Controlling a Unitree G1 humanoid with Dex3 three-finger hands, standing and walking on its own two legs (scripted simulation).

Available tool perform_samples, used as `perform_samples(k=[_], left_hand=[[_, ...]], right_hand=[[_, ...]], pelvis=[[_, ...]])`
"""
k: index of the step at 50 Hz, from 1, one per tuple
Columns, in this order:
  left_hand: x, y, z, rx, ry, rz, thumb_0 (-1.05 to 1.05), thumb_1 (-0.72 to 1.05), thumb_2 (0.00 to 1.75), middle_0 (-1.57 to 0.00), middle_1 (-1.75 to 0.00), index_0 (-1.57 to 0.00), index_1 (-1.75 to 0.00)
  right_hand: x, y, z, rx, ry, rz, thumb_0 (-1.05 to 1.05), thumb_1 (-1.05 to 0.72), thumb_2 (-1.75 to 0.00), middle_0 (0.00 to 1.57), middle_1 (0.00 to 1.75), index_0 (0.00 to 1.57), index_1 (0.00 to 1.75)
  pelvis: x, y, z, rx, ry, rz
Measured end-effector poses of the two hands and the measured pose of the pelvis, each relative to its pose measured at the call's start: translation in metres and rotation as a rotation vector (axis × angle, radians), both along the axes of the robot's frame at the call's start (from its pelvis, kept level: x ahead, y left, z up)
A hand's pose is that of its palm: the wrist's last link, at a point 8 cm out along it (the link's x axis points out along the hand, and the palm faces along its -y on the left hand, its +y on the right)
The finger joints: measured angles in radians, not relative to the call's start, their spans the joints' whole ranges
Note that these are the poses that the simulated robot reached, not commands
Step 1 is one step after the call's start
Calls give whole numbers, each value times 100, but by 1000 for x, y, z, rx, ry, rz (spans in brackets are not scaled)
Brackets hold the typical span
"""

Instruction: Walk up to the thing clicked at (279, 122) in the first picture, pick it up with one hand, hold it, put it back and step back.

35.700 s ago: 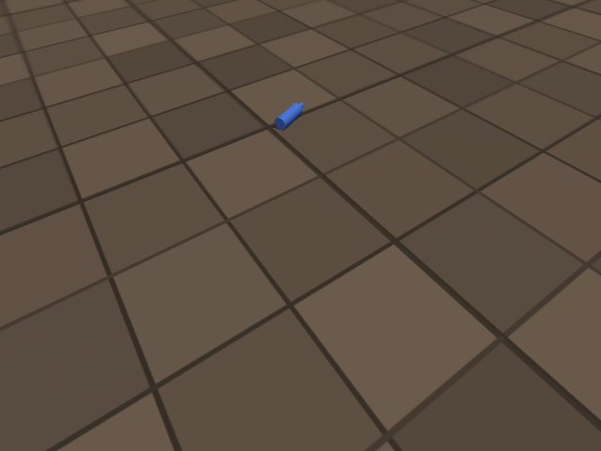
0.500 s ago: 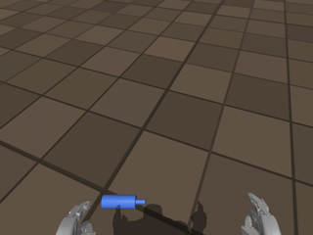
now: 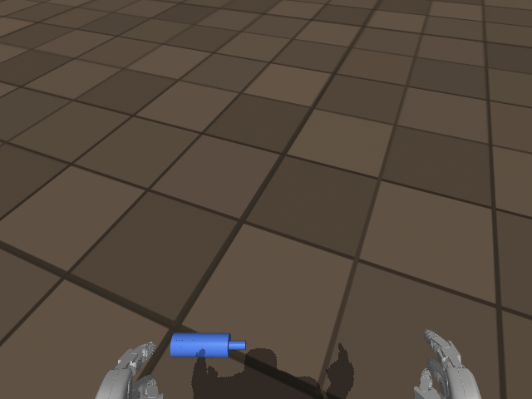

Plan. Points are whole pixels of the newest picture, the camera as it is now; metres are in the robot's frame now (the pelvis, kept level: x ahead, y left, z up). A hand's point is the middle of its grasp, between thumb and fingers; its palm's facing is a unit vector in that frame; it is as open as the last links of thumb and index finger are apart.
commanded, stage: home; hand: left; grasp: from above
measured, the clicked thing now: (209, 344) +0.46 +0.23 -0.68
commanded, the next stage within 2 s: stand in 0.36 s
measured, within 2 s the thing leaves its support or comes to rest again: neither
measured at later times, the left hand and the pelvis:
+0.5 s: hand out of the picture +0.16 +0.19 -0.05, palm faces +0.01 -0.97 -0.24, open 7.4 cm; pelvis -0.01 +0.01 +0.00, yaw +0 degrees
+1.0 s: hand out of the picture +0.05 +0.24 -0.11, palm faces +0.02 -0.95 -0.32, open 7.4 cm; pelvis -0.01 +0.01 +0.05, yaw -1 degrees
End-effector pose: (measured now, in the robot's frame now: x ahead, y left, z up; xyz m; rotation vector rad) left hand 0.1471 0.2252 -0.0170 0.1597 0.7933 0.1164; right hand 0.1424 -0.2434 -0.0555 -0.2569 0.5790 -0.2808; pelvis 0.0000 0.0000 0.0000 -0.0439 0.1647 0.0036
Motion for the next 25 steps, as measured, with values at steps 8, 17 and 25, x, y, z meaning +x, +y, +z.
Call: perform_samples(k=[8, 17, 25], left_hand=[[-2, 2, 0, 3, 3, -2, 1, 90, 90, -20, -30, -20, -30], [-4, 5, -1, 2, 1, -2, 1, 90, 90, -20, -30, -20, -30], [1, 11, -8, 55, -33, -37, 1, 90, 90, -20, -30, -20, -30]], right_hand=[[0, 2, 1, 1, -7, 4, 2, -90, -90, 21, 30, 21, 30], [-1, 7, 0, 3, -3, 4, 2, -90, -90, 21, 30, 21, 30], [-5, 10, -8, -21, 89, 70, 1, -90, -90, 21, 30, 20, 30]], pelvis=[[-2, 1, 0, -2, 1, 1], [-3, 4, -1, -6, 3, 0], [-7, 6, 2, 6, -49, -7]])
